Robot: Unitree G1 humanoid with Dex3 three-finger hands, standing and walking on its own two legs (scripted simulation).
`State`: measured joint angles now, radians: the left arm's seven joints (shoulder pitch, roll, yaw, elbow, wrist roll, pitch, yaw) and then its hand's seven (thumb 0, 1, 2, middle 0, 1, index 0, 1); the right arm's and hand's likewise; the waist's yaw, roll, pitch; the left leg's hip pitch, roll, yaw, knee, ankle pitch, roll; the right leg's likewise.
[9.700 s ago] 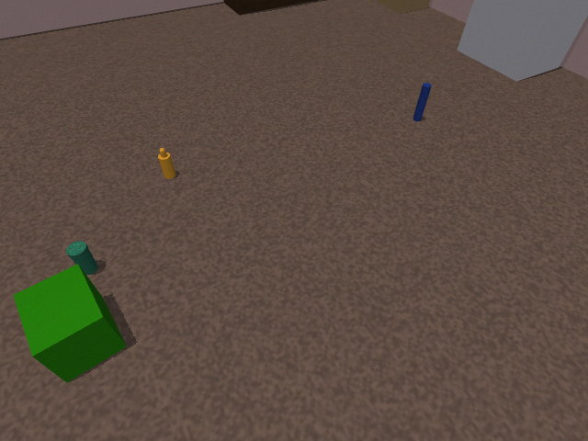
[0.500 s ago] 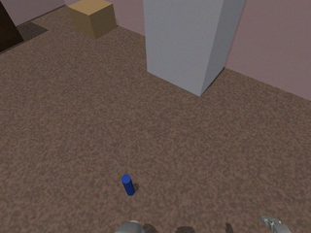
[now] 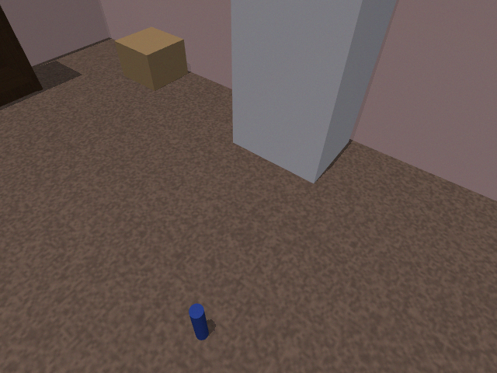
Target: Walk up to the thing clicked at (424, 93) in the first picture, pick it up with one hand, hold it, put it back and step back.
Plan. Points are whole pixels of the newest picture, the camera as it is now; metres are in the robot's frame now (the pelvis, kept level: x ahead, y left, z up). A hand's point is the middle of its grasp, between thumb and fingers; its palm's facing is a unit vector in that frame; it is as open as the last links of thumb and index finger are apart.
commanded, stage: stand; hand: left
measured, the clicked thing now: (199, 323) +0.43 +0.17 -0.66
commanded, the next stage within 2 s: none
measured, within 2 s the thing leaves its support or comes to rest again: neither
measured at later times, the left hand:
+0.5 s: hand out of the picture +0.09 +0.26 -0.15, palm faces -0.04 -0.94 -0.34, open 7.4 cm
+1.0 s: hand out of the picture +0.07 +0.26 -0.15, palm faces -0.06 -0.94 -0.34, open 7.4 cm
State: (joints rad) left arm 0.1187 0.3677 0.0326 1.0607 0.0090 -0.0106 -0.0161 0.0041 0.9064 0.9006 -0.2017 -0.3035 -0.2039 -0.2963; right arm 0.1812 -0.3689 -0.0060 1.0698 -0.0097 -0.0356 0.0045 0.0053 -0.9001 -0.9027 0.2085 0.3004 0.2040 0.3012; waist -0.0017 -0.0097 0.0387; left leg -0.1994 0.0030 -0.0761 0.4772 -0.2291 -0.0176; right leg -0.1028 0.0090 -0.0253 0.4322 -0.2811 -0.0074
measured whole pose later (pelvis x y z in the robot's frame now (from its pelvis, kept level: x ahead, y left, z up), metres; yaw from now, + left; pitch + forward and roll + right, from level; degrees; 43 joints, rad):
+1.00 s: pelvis -0.01 +0.01 +0.01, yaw -2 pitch -2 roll +0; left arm 0.11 0.36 -0.01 1.14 0.01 -0.02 0.00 0.00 0.91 0.90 -0.20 -0.30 -0.20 -0.30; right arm 0.10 -0.35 0.00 1.16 -0.01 -0.01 0.01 0.00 -0.90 -0.90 0.21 0.30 0.20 0.30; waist -0.01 -0.01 0.05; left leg -0.15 0.00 -0.05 0.32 -0.13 -0.01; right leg -0.08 0.00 0.01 0.32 -0.20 0.00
